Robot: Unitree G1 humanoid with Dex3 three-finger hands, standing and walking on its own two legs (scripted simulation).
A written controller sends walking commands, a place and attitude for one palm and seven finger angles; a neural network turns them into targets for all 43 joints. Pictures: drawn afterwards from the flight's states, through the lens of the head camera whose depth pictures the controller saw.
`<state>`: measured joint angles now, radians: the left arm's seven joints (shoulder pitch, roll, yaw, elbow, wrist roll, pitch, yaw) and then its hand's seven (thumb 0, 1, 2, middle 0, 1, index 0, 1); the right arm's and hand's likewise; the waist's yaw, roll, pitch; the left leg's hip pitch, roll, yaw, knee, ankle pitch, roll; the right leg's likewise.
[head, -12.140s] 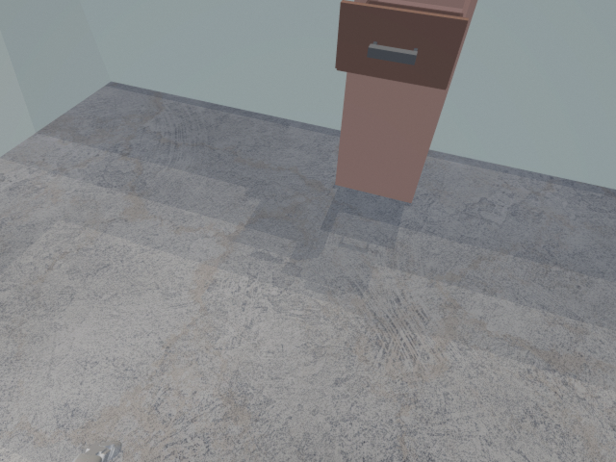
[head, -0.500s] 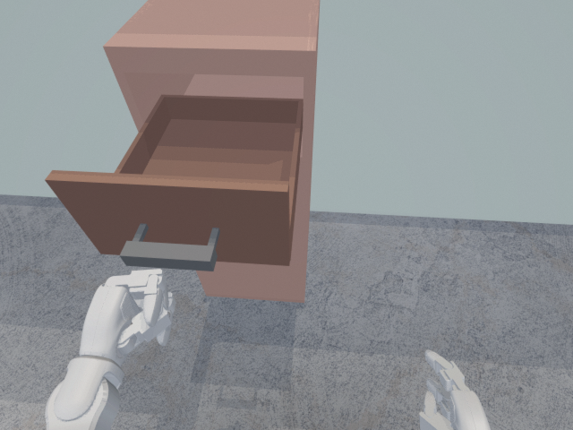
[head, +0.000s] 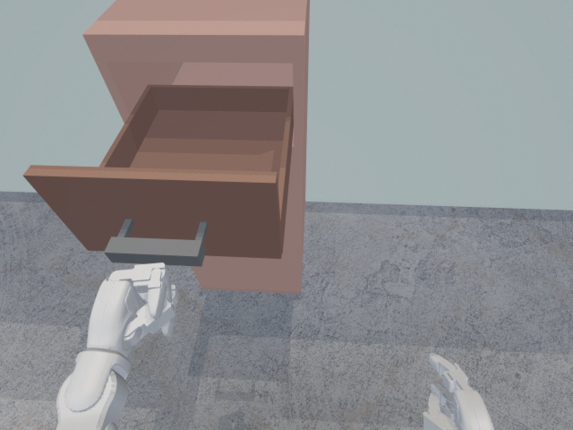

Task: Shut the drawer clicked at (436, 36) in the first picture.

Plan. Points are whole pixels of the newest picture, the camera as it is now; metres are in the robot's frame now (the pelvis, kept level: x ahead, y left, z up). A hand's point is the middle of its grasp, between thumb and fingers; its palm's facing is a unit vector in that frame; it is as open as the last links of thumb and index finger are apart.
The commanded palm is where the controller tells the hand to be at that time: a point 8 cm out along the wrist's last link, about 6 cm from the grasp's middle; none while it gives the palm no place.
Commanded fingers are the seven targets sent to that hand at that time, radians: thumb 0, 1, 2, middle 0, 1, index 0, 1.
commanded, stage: bring the fist close to the handle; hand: left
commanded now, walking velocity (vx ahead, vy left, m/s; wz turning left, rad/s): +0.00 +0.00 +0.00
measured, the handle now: (161, 238) +0.36 +0.20 +0.07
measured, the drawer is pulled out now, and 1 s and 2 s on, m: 0.29 0.23 0.11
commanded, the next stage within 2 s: push the drawer shut in 0.10 s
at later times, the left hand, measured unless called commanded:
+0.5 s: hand (175, 289) +0.28 +0.16 +0.07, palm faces -0.02 -1.00 -0.06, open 3.2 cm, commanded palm +0.26 +0.22 +0.07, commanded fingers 0.00 0.90 0.90 -1.40 -1.60 -1.40 -1.60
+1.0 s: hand (182, 251) +0.34 +0.17 +0.07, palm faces -0.03 -1.00 -0.05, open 3.0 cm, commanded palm +0.32 +0.22 +0.07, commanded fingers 0.00 0.90 0.90 -1.40 -1.60 -1.40 -1.60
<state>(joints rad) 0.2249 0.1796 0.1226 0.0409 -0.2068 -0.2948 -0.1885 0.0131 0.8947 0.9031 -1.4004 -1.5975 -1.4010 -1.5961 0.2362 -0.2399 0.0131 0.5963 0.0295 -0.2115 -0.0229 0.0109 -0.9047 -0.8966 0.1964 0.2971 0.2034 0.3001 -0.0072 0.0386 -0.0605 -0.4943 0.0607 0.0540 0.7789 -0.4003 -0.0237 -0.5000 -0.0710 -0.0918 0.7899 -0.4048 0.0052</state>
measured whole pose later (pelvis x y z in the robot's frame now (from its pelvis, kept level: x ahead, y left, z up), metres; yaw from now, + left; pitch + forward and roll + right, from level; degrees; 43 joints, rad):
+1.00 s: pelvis -0.02 +0.00 +0.00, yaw +0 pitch +7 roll +0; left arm -0.25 0.24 0.19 0.53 -0.19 -0.33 -0.21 -0.02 0.81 0.90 -1.40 -1.60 -1.40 -1.60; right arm 0.25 -0.25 0.02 0.65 0.04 -0.13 -0.04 0.01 -0.91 -0.90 0.20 0.30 0.20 0.30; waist -0.03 0.03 -0.04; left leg -0.52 0.06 0.06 0.76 -0.37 -0.02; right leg -0.53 -0.07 -0.08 0.78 -0.37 0.00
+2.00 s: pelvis -0.02 +0.01 -0.01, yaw -2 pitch +15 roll -1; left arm -0.79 0.39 0.35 1.10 -0.10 -0.40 -0.22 -0.03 0.78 0.88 -1.40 -1.60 -1.40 -1.60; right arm 0.34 -0.26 0.02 0.66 0.01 0.00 -0.02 0.00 -0.91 -0.90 0.20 0.30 0.20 0.30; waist -0.13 0.02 -0.07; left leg -0.73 0.08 0.06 0.87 -0.40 -0.01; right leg -0.73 -0.05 -0.07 0.84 -0.37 0.01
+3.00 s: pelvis -0.01 +0.02 -0.03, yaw -2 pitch +24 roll -3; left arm -1.18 0.63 0.44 1.35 0.03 -0.32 -0.20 -0.03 0.71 0.90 -1.40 -1.60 -1.40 -1.60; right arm 0.45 -0.27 0.05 0.64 -0.05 0.06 0.01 0.00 -0.91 -0.90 0.20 0.30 0.20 0.30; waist -0.26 0.04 -0.07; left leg -0.95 0.10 0.03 0.96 -0.44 0.00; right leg -0.92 -0.03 -0.09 0.87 -0.38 0.02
